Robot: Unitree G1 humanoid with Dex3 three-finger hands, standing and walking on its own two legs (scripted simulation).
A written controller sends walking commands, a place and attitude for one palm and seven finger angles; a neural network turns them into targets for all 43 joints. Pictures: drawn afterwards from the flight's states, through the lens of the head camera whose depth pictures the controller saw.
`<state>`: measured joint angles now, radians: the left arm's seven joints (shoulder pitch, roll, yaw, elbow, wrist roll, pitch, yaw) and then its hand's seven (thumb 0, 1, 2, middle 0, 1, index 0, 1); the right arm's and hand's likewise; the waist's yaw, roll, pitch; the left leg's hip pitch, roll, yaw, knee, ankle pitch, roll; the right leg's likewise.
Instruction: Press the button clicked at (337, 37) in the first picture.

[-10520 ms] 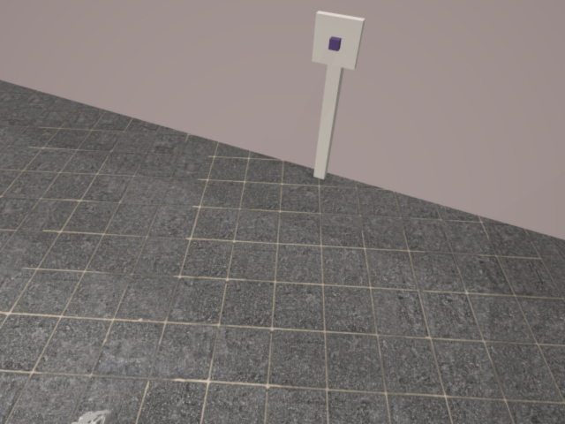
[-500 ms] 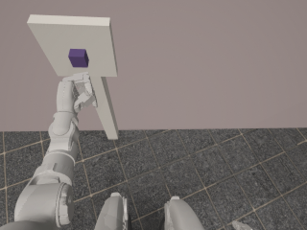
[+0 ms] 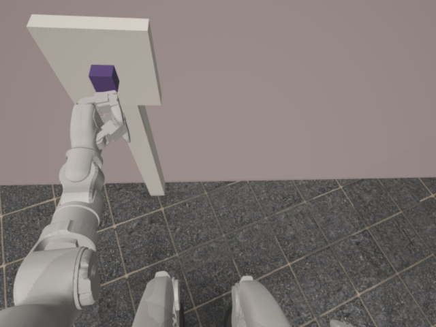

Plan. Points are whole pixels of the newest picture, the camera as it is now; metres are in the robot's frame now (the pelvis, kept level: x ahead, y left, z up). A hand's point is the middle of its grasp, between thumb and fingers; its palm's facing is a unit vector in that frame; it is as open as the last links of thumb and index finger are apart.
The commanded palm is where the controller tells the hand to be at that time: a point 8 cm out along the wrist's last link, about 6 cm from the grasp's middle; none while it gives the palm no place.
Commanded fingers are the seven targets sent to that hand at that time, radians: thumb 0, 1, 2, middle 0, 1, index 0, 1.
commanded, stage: press the button with the knuckle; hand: left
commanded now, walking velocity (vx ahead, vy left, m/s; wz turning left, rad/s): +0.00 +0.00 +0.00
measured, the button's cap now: (105, 77) +0.55 +0.19 +0.08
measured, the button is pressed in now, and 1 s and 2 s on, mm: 0 13 0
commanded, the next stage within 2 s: hold the button down briefly in 0.82 s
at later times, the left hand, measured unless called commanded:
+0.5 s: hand (123, 111) +0.50 +0.16 +0.04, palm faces +0.01 -1.00 -0.03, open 3.3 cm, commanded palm +0.49 +0.20 +0.04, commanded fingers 0.00 0.90 0.90 -1.30 -1.50 -1.30 -1.50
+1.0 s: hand (122, 106) +0.51 +0.17 +0.04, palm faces +0.01 -1.00 -0.04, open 3.5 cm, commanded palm +0.52 +0.19 +0.04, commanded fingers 0.00 0.90 0.90 -1.30 -1.50 -1.30 -1.50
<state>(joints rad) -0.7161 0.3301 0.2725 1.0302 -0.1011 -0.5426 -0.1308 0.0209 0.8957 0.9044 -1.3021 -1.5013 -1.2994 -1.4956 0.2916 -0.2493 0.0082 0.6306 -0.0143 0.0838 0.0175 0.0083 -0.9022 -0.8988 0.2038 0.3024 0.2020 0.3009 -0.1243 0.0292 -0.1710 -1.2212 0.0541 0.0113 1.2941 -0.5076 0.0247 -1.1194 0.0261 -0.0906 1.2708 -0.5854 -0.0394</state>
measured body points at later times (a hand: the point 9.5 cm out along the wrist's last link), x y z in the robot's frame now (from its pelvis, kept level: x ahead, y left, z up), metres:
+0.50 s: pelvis +0.00 +0.00 -0.01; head +0.14 +0.03 +0.42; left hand +0.50 +0.22 +0.04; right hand +0.02 -0.26 -0.12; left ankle +0.05 +0.11 -0.62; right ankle +0.01 -0.10 -0.62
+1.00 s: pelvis -0.02 +0.01 -0.02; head +0.14 +0.05 +0.40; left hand +0.51 +0.22 +0.04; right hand -0.02 -0.26 -0.12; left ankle +0.05 +0.11 -0.62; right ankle +0.01 -0.10 -0.62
